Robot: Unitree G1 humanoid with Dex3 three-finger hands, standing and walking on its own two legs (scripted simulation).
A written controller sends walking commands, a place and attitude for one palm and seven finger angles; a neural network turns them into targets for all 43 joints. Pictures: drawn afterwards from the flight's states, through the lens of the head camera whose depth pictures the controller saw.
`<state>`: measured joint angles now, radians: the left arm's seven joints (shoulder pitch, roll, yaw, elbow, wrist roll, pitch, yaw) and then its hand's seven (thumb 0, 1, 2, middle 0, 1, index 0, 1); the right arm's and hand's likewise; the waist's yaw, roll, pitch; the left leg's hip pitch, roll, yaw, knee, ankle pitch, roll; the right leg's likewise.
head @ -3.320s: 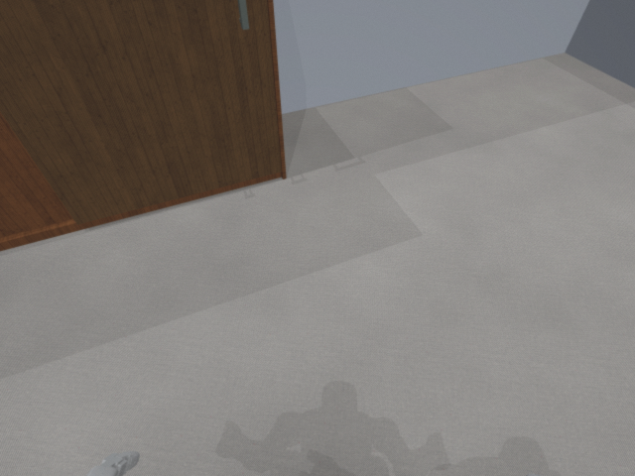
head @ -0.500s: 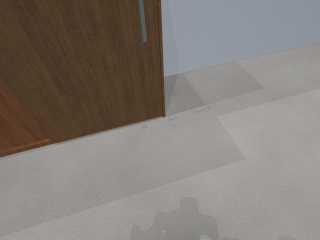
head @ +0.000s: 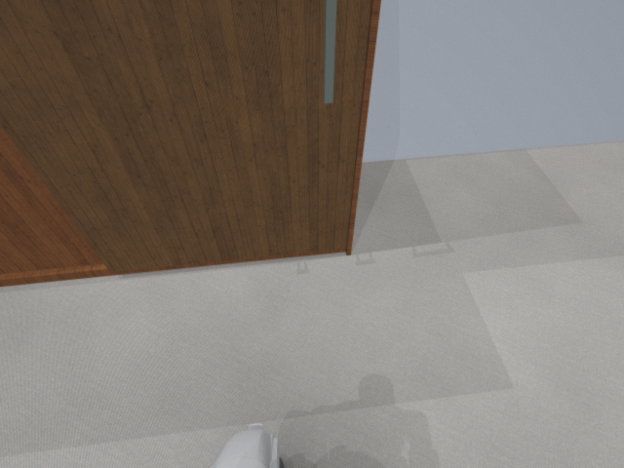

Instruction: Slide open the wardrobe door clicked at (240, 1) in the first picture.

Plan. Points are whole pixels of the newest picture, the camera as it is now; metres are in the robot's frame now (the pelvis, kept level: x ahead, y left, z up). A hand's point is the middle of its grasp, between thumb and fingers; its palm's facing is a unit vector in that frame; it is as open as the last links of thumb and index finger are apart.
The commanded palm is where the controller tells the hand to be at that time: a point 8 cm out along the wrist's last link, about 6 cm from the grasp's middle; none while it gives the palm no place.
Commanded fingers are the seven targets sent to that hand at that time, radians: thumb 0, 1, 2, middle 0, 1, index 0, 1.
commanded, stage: walk to a spot facing it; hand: right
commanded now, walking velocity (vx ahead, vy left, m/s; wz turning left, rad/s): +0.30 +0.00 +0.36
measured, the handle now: (328, 33) +0.95 +0.05 +0.12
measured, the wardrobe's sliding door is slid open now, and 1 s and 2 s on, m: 0.00 0.00 0.00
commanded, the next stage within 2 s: turn to face it in 0.06 s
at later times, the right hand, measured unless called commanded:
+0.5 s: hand (419, 426) +0.22 -0.14 -0.17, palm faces -0.06 +0.98 -0.20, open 7.3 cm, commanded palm none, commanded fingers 0.00 -0.90 -0.90 0.20 0.30 0.20 0.30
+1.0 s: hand (399, 323) +0.40 -0.12 -0.17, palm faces -0.20 +0.96 -0.19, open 7.4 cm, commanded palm none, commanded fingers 0.00 -0.90 -0.90 0.20 0.30 0.20 0.30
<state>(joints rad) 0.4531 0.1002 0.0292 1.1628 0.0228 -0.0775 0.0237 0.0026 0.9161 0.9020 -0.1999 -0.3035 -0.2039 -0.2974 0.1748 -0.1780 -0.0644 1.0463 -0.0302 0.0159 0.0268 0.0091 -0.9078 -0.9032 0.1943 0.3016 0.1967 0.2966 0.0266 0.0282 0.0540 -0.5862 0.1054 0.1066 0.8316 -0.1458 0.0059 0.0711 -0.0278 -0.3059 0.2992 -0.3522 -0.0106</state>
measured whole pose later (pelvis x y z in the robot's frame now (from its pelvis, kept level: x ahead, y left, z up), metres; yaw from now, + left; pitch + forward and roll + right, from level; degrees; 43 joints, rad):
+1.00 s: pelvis +0.31 +0.05 +0.00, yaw +12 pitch +0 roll -1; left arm 0.43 0.12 0.04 1.14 0.03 -0.04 0.02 0.00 0.92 0.90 -0.20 -0.30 -0.20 -0.30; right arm 0.21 -0.18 -0.07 1.06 -0.03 0.01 0.02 0.01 -0.91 -0.90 0.20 0.30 0.20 0.30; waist 0.04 0.01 0.06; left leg -0.46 0.11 0.09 0.72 -0.27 -0.01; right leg -0.04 -0.07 -0.21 0.34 -0.30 0.03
